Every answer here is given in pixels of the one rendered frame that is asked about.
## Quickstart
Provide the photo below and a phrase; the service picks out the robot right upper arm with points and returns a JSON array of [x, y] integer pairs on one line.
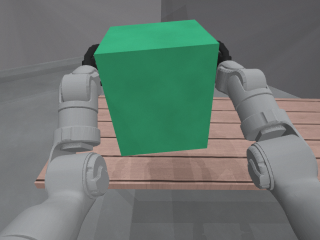
[[285, 166]]

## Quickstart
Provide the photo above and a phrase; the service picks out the carton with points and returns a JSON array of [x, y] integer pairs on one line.
[[158, 80]]

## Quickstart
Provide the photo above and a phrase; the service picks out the left robot hand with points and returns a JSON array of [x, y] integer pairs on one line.
[[89, 59]]

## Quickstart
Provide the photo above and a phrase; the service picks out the robot left forearm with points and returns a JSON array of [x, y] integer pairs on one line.
[[77, 129]]

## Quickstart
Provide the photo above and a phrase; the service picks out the right robot hand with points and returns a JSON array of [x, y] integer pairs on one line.
[[223, 55]]

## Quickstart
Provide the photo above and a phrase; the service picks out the robot right forearm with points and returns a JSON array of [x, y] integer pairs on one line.
[[260, 116]]

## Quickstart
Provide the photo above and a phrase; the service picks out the table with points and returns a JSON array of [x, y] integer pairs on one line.
[[223, 165]]

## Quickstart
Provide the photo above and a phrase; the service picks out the robot left upper arm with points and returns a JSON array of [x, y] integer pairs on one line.
[[73, 183]]

